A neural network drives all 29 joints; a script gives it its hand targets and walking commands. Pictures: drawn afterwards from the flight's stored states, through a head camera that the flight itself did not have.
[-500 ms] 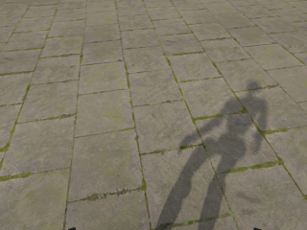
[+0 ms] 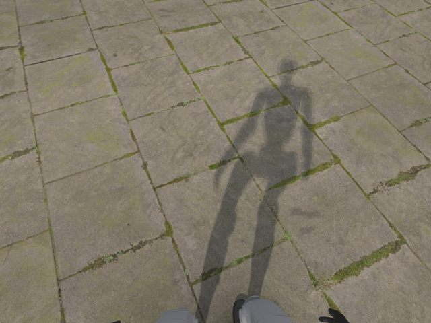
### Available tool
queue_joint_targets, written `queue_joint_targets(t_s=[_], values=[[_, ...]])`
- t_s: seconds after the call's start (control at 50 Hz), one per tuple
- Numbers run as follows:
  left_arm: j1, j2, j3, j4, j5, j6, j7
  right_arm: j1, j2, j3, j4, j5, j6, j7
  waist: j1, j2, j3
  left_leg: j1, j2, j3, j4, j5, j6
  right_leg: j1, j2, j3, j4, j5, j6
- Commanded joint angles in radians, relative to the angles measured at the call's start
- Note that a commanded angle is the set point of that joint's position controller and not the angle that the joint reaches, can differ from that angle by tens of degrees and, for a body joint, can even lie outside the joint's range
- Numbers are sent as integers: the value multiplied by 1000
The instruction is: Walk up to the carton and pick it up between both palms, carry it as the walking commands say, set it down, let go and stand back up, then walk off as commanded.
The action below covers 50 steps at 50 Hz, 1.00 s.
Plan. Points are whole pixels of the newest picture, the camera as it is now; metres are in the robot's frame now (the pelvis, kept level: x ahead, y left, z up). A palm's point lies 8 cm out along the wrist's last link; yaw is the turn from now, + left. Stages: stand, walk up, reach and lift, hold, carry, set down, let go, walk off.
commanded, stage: walk up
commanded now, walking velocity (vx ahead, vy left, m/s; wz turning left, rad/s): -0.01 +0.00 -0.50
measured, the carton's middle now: out of the picture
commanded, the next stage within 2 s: none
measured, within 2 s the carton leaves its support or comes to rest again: neither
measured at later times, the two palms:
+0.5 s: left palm (126, 298) +0.17 +0.19 -0.11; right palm out of the picture -0.09 -0.26 -0.14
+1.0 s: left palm (131, 322) +0.13 +0.18 -0.12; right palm out of the picture -0.14 -0.24 -0.14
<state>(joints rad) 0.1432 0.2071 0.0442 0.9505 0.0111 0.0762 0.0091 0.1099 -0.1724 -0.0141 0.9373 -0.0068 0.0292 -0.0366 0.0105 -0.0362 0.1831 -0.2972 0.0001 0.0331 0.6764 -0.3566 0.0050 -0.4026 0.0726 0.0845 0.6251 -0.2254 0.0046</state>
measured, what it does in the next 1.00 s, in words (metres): steps on the spot, turning right: right foot, then left foot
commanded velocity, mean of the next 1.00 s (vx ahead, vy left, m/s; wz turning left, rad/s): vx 0.02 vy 0.00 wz -0.51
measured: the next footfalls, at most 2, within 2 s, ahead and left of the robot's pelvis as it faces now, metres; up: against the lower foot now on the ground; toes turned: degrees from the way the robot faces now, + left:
right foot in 0.34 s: -0.03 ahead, -0.13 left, +0.00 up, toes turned -19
left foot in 0.62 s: +0.05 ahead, +0.11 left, +0.00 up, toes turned -16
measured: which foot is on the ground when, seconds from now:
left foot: down 0.00-0.36, up 0.38-0.60, down 0.62-0.88, up 0.90-1.00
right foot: up 0.00-0.32, down 0.34-0.64, up 0.66-0.86, down 0.88-1.00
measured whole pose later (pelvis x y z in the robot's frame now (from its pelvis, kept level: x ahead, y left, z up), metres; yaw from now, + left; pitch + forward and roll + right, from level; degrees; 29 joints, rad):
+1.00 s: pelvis -0.06 +0.01 +0.00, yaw -34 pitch -2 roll -1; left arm 0.22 0.19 0.04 0.88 0.01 0.04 -0.02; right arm 0.17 -0.24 -0.05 0.95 -0.04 0.06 -0.01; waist 0.02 0.07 0.10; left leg -0.39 0.10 0.06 0.99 -0.50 -0.05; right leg -0.31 0.04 -0.04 0.67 -0.33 -0.04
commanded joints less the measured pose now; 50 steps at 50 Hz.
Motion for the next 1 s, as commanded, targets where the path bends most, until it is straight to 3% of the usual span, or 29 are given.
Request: queue_joint_targets(t_s=[0.0,0.04,0.06,0.12,0.24,0.3,0.32,0.34,0.36,0.38,0.44,0.46,0.54,0.6,0.62,0.64,0.66,0.7,0.74,0.76,0.8,0.84,0.86,0.88,0.9,0.92,0.94,0.96,0.98], values=[[-89,119,35,-156,10,-29,10,99,-308,-63,-60,-13,-13,-22,-74,354,-235,199,481,-437,-408,417,174,-196,-60,-47,415,-349,23],[-50,128,42,-132,5,-24,-6,47,-223,-32,-83,-12,-21,-22,-42,215,-211,130,390,-261,-355,475,177,-158,-80,-19,529,-234,32],[-35,134,42,-127,4,-22,-14,27,-211,-27,-94,-10,-23,-24,-36,196,-204,135,370,-212,-348,505,174,-162,-76,-32,569,-209,40],[-39,126,42,-135,2,-9,-26,36,-212,-37,-93,-15,-29,-19,-40,224,-197,156,347,-143,-327,517,156,-158,-85,-69,528,-196,62],[-120,97,21,-185,-12,-17,-38,188,-250,-70,-38,-16,-30,2,-76,261,-246,299,334,-23,-229,741,116,-55,-95,-158,107,-226,58],[-45,108,28,-162,-18,-28,-31,187,-280,-84,-38,-17,-21,7,-39,212,-276,246,338,-10,-169,685,105,92,-74,-197,-68,-187,46],[28,131,34,-144,-14,-35,-27,156,-270,-83,-55,-17,-17,13,-1,169,-308,159,303,39,-69,570,78,229,-102,-188,-157,-54,26],[92,198,63,-127,-8,-48,-21,132,-227,-71,-74,-15,-19,18,33,-16,-363,-17,225,111,90,354,29,414,-239,-48,-159,225,-28],[155,287,84,-117,0,-52,-12,78,-174,-46,-125,-14,-18,19,72,-318,-360,-275,90,120,292,-195,-30,530,-445,238,-199,590,-147],[173,290,84,-107,2,-48,-4,16,-167,-40,-138,-11,-3,11,80,-331,-341,-290,84,8,408,-301,-55,444,-488,330,-226,638,-232],[3,225,71,-150,-9,-48,17,84,-175,-51,-94,-6,-10,22,-1,-196,-238,-276,124,-39,402,-165,-71,325,-375,183,-203,474,-188],[-20,213,67,-164,-11,-49,18,110,-176,-50,-76,-5,-9,25,-16,-212,-245,-236,115,-21,367,-136,-74,297,-342,146,-190,492,-169],[3,215,61,-167,-2,-46,14,82,-155,-38,-92,2,-5,15,-22,-178,-210,-108,80,26,184,-162,-77,171,-313,187,-181,459,-176],[-45,210,64,-186,-12,-41,9,176,-176,-34,-66,-5,-17,1,-91,-98,-212,137,79,24,-151,47,-42,5,-205,129,-41,245,-100],[-32,149,50,-208,-15,-45,5,225,-266,-50,-59,-19,-27,-9,-96,198,-245,226,303,-241,-276,208,18,-116,-89,26,173,78,-41],[-31,94,44,-234,-5,-46,7,200,-339,-62,-72,-25,-25,-9,-73,431,-211,189,544,-422,-375,484,151,-205,16,-146,458,-421,18],[-35,123,38,-190,10,-32,18,156,-309,-47,-96,-15,-20,0,-89,374,-171,122,497,-372,-377,465,202,-185,-74,-90,508,-416,34],[-44,130,47,-164,-2,-31,-6,111,-235,-34,-102,-15,-24,1,-65,271,-124,39,407,-199,-341,472,162,-124,-86,-86,513,-306,39],[8,124,36,-139,1,-27,-27,63,-230,-47,-108,-24,-25,-7,-44,315,-152,71,369,-105,-318,417,114,-85,-117,-106,408,-276,39],[-2,109,32,-139,-2,-27,-38,52,-237,-65,-102,-26,-24,-10,-46,358,-160,73,365,-90,-306,367,119,-26,-112,-103,343,-273,38],[-9,110,20,-141,-4,-30,-46,60,-243,-74,-83,-29,-22,-6,-39,363,-167,71,345,-38,-276,276,94,63,-111,-122,152,-263,27],[47,117,18,-126,-4,-42,-44,77,-238,-83,-77,-28,-11,5,0,252,-204,33,301,45,-166,148,63,198,-81,-168,-58,-127,15],[91,146,24,-114,2,-52,-41,95,-208,-79,-82,-32,-7,9,30,99,-234,-32,246,96,-18,22,40,273,-138,-73,-178,-91,-11],[145,266,57,-118,11,-58,-34,57,-153,-61,-139,-32,-7,13,70,-283,-233,-240,96,157,251,-196,-20,327,-373,331,-321,-63,-93],[155,312,59,-124,11,-55,-27,-5,-150,-49,-157,-35,5,11,78,-303,-204,-339,67,21,384,-270,-55,271,-469,536,-413,-39,-185],[153,268,51,-116,9,-50,-16,-38,-156,-63,-150,-34,8,11,62,-226,-180,-290,86,-41,406,-242,-60,210,-418,475,-413,-52,-212],[129,243,52,-120,6,-51,-12,-30,-167,-69,-136,-31,2,19,52,-192,-192,-277,105,-35,390,-172,-59,217,-368,419,-427,-249,-195],[129,255,64,-134,0,-48,-14,3,-178,-61,-120,-34,-14,32,62,-297,-221,-278,113,6,388,-120,-60,235,-346,377,-471,-525,-208],[63,233,65,-171,-17,-50,-18,-16,-177,-59,-105,-33,-25,48,26,-276,-218,-230,126,8,346,-107,-90,174,-323,320,-464,-547,-176]])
